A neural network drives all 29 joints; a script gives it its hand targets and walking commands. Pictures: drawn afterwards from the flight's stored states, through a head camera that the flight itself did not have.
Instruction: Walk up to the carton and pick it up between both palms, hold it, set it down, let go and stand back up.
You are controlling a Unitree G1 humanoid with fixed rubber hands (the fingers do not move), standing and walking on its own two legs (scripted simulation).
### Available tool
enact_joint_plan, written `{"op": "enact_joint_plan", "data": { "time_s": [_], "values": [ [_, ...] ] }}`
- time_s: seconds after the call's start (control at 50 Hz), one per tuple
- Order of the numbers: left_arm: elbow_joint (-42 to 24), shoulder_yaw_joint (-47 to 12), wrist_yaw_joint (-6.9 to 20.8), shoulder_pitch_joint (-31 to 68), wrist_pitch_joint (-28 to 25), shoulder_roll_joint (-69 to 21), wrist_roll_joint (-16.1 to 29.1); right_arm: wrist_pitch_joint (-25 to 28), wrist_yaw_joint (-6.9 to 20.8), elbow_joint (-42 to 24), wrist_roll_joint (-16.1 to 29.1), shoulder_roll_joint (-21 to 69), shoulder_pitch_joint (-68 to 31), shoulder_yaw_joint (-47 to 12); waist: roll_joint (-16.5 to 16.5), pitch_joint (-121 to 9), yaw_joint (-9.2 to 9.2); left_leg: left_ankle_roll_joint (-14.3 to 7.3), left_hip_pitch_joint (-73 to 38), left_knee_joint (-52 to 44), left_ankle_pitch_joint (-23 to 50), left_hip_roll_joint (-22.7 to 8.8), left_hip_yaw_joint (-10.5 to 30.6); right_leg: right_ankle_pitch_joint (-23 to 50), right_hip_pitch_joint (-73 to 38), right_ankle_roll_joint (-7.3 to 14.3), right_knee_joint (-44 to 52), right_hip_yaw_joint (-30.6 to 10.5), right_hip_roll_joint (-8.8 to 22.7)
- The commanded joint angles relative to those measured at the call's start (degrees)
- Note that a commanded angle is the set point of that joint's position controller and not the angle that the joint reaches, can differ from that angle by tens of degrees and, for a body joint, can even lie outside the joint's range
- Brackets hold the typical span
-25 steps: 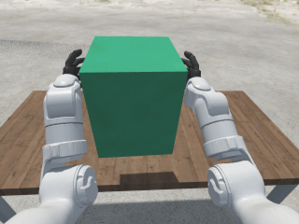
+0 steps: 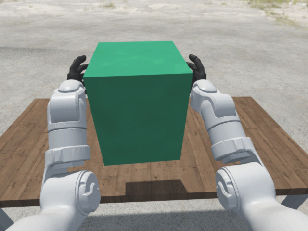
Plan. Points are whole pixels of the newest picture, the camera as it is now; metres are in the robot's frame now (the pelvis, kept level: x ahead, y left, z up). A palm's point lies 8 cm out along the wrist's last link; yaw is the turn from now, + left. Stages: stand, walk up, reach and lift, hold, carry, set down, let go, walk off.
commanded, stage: hold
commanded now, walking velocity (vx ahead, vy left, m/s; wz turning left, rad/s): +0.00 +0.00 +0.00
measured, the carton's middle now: (139, 101) +0.38 +0.00 +0.22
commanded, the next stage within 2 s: none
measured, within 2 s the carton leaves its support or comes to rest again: neither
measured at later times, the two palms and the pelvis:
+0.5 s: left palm (72, 86) +0.36 +0.16 +0.28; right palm (196, 84) +0.35 -0.13 +0.28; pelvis -0.01 +0.01 +0.00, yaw +0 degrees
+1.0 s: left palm (74, 87) +0.36 +0.16 +0.27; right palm (196, 81) +0.36 -0.13 +0.28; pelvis -0.01 +0.00 +0.00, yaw +0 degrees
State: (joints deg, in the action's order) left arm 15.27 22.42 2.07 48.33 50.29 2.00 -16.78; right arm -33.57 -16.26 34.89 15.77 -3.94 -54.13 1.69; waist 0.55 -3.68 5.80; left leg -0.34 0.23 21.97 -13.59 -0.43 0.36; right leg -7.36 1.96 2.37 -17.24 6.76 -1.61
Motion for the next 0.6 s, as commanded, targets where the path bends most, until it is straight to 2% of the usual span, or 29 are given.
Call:
{"op": "enact_joint_plan", "data": {
  "time_s": [0.0, 0.16, 0.28, 0.4, 0.58],
  "values": [
    [-8.3, -24.5, 8.7, 45.0, -3.4, -28.6, 10.3, 2.3, 6.2, -20.1, 9.5, 38.2, -47.5, -18.8, 0.2, -22.2, -0.51, 1.4, 8.0, -3.2, 15.0, 3.6, 0.2, 18.5, -18.0, -5.7, -1.3, -4.7, -1.0],
    [-9.1, -27.0, 8.7, 47.0, -3.3, -30.5, 10.9, 1.6, 6.9, -17.1, 8.0, 36.8, -46.6, -16.1, 3.7, -19.6, 1.1, 2.5, 9.5, -4.7, 11.1, 2.9, 0.3, 11.4, -15.4, -4.6, -0.9, -4.6, -1.0],
    [-8.7, -27.8, 8.2, 48.2, -3.6, -31.9, 11.3, 1.9, 8.2, -14.0, 6.9, 36.0, -46.8, -14.2, 5.1, -19.1, 1.34, 3.3, 10.5, -5.7, 10.2, 2.0, 0.7, 8.1, -14.9, -3.7, -1.2, -4.3, -1.5],
    [-6.5, -26.0, 7.5, 48.4, -4.1, -31.6, 10.8, 2.5, 9.4, -11.4, 6.5, 36.2, -47.6, -13.9, 3.1, -19.1, 0.14, 2.7, 11.1, -6.3, 10.1, 1.6, 0.9, 7.0, -15.2, -3.5, -1.2, -4.3, -1.8],
    [-4.8, -24.5, 6.4, 48.9, -4.9, -31.3, 11.2, 3.6, 9.7, -12.7, 7.2, 37.7, -50.5, -15.3, 0.5, -21.7, -1.27, 1.6, 10.5, -5.4, 11.4, 2.0, 0.7, 8.6, -15.7, -3.7, -0.9, -4.6, -2.1]
  ]
}}
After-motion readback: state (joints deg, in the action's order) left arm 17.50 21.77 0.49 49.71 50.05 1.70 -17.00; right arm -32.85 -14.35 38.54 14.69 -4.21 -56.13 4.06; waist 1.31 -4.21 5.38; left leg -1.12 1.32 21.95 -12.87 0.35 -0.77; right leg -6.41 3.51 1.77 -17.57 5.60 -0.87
